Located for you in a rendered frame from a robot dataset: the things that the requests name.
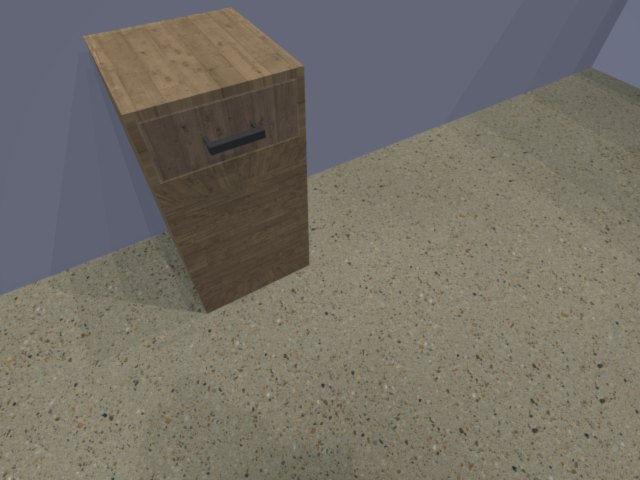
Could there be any drawer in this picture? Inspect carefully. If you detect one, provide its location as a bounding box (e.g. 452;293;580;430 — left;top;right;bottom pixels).
136;79;298;182

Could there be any cabinet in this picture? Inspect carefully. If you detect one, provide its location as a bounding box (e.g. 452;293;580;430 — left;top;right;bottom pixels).
83;7;309;314

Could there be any handle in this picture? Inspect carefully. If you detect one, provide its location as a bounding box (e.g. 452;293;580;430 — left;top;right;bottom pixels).
203;121;266;156

